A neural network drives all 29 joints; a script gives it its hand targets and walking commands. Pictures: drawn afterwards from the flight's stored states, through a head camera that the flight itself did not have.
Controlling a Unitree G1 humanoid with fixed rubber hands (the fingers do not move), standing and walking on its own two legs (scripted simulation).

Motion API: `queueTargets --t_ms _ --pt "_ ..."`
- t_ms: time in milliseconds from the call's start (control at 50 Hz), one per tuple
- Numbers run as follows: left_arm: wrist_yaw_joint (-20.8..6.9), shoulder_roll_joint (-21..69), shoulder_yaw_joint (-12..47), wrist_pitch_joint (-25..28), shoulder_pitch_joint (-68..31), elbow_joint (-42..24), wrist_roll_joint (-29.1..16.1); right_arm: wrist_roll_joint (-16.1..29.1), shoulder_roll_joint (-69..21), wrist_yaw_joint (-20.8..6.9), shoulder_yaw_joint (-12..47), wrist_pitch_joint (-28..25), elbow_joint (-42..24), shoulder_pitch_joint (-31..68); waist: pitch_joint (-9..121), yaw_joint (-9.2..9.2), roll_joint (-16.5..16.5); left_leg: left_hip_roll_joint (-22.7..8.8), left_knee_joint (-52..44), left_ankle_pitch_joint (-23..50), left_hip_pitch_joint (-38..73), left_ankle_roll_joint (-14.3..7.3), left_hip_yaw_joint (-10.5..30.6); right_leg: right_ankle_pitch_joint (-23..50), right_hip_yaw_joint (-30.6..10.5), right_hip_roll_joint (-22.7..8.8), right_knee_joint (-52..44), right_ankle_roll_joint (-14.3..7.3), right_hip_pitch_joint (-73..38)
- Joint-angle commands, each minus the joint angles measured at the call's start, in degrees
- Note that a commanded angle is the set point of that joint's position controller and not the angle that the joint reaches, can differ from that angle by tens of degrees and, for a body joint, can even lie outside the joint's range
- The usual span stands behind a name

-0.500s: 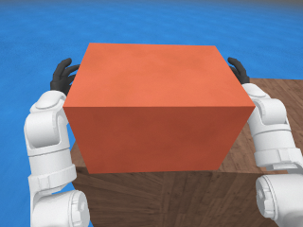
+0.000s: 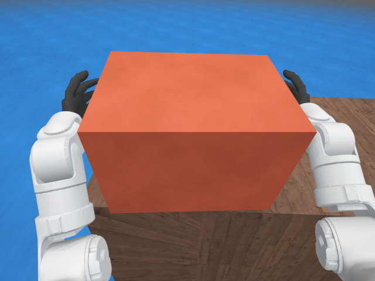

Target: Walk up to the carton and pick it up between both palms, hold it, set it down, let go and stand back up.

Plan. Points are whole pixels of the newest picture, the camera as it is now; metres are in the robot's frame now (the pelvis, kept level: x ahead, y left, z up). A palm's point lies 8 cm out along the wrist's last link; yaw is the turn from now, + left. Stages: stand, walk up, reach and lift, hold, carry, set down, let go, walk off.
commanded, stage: hold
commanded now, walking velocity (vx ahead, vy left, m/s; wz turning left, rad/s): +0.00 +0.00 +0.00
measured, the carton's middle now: (191, 131) +0.35 -0.01 +0.20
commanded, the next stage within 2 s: set down in 0.76 s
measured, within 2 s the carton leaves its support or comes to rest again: neither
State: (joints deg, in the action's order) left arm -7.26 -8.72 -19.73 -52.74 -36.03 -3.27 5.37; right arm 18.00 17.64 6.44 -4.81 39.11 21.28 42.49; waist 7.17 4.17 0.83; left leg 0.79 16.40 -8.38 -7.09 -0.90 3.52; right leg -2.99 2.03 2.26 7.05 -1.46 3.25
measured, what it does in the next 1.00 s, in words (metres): stands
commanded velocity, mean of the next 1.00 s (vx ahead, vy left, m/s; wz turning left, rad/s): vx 0.00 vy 0.00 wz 0.00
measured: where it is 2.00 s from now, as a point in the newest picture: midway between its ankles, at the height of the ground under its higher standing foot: outside the picture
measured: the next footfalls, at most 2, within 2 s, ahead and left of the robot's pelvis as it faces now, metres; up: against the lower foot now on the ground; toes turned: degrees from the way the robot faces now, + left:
none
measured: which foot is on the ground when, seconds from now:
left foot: down 0.00-1.00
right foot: down 0.00-1.00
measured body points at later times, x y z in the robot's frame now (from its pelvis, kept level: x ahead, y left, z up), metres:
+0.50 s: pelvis +0.00 +0.01 +0.00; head -0.04 +0.03 +0.45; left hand +0.36 +0.20 +0.24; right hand +0.37 -0.21 +0.24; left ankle +0.00 +0.11 -0.75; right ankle +0.01 -0.10 -0.75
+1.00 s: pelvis +0.00 +0.00 +0.00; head -0.04 +0.02 +0.45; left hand +0.37 +0.20 +0.25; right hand +0.38 -0.21 +0.24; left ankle +0.00 +0.11 -0.75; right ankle +0.01 -0.10 -0.75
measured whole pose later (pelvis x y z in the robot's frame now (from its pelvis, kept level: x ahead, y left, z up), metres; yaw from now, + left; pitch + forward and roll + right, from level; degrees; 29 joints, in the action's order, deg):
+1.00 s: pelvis +0.00 +0.00 +0.00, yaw +1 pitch -2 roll -1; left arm -9.6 -8.0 -21.1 -46.5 -36.8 -3.4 6.5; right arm 14.2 15.5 4.2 -7.9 33.5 18.8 40.8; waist 4.5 4.7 1.2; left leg 1.2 16.1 -8.2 -6.0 -1.0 4.0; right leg -3.8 2.5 1.9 8.0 -1.3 2.5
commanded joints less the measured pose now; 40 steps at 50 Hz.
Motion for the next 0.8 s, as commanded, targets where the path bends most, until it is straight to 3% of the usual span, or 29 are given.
queueTargets --t_ms 0,300,780 --pt "-6.08 15.88 22.52 3.54 -38.09 -8.87 -7.65 4.93 -19.15 -4.82 12.05 -4.11 -17.8 42.79 18.65 0.08 -1.42 0.81 -1.87 7.95 -0.31 0.3 -1.27 8.47 -1.0 -0.58 3.01 -0.28 -11.46" --pt "-5.69 15.51 23.97 2.55 -35.12 -14.73 -7.85 6.18 -16.27 -4.94 12.3 -4.04 -21.68 39.83 20.31 0.79 -2.59 0.56 -0.07 16.63 5.17 2.09 -0.48 12.7 -0.93 0.03 2.63 -0.78 -10.47" --pt "-5.78 15.33 22.73 2.68 -35.94 -12.72 -7.55 6.02 -17.02 -5.01 12.11 -4.02 -20.52 40.82 19.85 0.41 -1.6 0.86 -0.92 12.83 3.0 1.21 -0.98 11.78 -0.92 -0.21 2.8 -0.32 -11.16"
